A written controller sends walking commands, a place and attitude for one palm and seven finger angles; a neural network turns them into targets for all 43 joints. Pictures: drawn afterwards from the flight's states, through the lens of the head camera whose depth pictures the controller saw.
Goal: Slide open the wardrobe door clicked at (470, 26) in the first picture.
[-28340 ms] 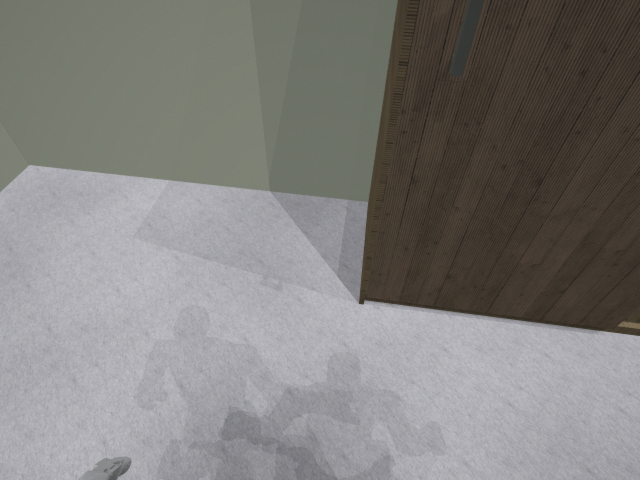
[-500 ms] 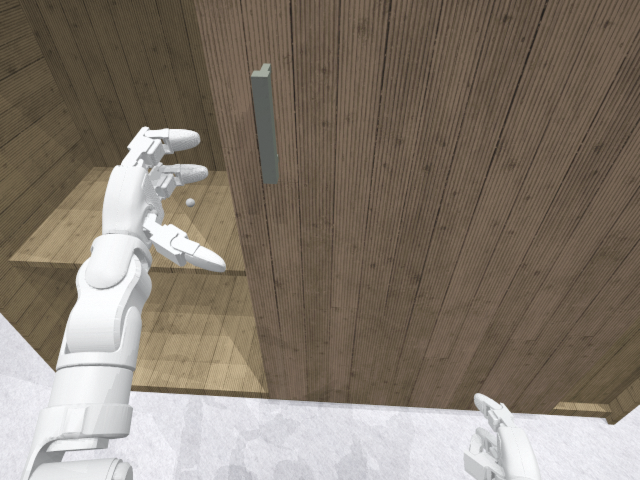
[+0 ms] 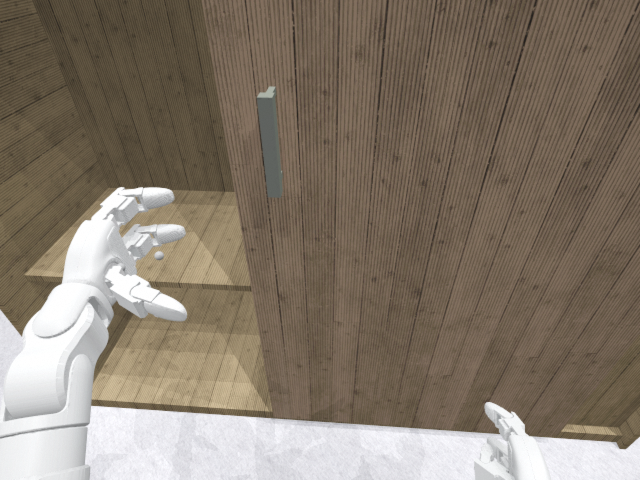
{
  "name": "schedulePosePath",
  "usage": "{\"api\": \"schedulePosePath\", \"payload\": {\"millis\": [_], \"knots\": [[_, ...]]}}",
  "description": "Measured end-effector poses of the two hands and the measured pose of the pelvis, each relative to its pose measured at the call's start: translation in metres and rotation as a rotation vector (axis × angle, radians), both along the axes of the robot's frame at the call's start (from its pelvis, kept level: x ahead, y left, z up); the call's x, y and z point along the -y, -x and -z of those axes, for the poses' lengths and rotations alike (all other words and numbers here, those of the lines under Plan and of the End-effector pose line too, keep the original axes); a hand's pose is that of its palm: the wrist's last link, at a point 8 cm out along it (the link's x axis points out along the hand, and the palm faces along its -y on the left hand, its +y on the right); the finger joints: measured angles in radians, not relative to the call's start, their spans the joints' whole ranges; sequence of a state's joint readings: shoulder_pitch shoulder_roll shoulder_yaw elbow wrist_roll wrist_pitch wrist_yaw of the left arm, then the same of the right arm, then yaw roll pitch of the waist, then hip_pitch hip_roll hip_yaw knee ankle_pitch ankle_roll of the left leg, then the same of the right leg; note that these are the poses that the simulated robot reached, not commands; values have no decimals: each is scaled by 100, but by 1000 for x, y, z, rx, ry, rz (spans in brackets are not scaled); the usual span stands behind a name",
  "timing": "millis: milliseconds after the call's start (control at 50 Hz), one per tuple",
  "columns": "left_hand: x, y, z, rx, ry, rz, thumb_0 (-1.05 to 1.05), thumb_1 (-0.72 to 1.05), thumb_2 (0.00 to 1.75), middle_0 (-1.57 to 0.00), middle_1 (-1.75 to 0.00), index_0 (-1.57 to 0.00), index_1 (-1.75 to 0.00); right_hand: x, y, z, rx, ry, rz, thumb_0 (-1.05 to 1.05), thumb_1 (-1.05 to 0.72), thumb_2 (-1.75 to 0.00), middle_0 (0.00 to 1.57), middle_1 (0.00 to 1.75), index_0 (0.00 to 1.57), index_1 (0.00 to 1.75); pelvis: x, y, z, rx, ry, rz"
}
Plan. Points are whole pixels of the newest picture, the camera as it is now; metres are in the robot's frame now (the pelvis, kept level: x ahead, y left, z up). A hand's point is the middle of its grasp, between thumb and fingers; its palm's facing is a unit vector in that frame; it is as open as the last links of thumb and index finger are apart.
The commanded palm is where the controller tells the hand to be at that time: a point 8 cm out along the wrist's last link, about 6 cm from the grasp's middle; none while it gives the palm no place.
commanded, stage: draw the hand back to the body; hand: left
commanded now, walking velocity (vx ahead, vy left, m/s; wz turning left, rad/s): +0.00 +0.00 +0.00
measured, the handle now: (273, 143) +0.53 +0.14 +0.22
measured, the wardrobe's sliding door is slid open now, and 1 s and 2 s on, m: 0.64 0.64 0.64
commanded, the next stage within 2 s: step back with the hand held close in 1.22 s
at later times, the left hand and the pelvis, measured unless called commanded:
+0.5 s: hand (109, 304) +0.23 +0.26 +0.17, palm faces +0.45 -0.85 -0.26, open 12.2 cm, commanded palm +0.18 +0.29 +0.18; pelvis +0.00 +0.01 +0.00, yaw +0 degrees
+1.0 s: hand (72, 334) +0.19 +0.29 +0.16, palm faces +0.51 -0.79 -0.35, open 7.8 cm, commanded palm +0.15 +0.31 +0.17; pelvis +0.02 +0.01 +0.00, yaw +0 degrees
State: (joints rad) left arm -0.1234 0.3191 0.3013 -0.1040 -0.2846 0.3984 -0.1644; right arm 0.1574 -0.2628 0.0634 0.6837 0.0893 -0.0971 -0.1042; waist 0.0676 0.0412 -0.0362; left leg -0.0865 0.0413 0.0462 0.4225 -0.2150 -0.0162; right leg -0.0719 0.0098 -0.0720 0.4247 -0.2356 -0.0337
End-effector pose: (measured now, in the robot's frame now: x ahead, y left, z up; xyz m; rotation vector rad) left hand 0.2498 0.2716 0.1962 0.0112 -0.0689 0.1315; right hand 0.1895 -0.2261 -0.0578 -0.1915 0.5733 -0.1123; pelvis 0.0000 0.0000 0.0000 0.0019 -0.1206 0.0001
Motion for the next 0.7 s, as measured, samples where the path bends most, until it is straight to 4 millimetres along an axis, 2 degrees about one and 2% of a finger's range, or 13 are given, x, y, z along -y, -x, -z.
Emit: {"api": "schedulePosePath", "payload": {"millis": [60, 100, 160, 240, 400, 500, 620, 700], "knots": [[-2, 10, 12, -42, -6, -20, -1, -55, 20, -26, -115, -25, -115, -3, -6, -5, 25, 13, -16, 2, -90, -90, 20, 30, 20, 30, 0, 4, 1, 9, 2, -5], [-4, 16, 13, -38, -13, -33, -1, -55, 20, -26, -115, -25, -115, -6, -9, -8, 43, 19, -28, 2, -90, -90, 20, 30, 20, 30, 1, 6, 1, 12, 2, -6], [-8, 23, 6, 9, -27, -45, -1, -52, 21, -26, -113, -25, -113, -12, -12, -12, 66, 20, -43, 2, -90, -90, 20, 30, 20, 30, 1, 7, 1, 16, 3, -9], [-16, 36, -6, 121, -175, -190, -1, -44, 25, -25, -109, -25, -109, -19, -10, -11, 80, 15, -79, 2, -90, -90, 20, 30, 20, 30, 0, 9, 0, 12, 8, -7], [-24, 61, 19, 110, -263, -304, -1, -20, 37, -24, -95, -24, -94, -23, 16, 15, -73, 14, -87, 2, -90, -90, 20, 30, 20, 30, -4, 6, -3, 4, 9, 2], [-29, 65, 20, 116, -302, -328, -1, -3, 45, -24, -84, -24, -84, -20, 28, 26, -139, 26, -64, 2, -90, -90, 20, 30, 20, 30, -8, -1, -4, 6, 9, 2], [-33, 66, 11, 152, -354, -329, 0, 19, 55, -24, -72, -23, -72, -16, 23, 24, -125, 20, -29, 2, -90, -90, 20, 30, 20, 30, -12, -9, -4, 4, 7, 10], [-35, 70, 14, 130, -371, -316, 0, 33, 62, -23, -63, -23, -63, -15, 14, 19, -97, 16, -15, 2, -90, -90, 20, 30, 20, 30, -14, -13, -4, 0, 7, 16]]}}
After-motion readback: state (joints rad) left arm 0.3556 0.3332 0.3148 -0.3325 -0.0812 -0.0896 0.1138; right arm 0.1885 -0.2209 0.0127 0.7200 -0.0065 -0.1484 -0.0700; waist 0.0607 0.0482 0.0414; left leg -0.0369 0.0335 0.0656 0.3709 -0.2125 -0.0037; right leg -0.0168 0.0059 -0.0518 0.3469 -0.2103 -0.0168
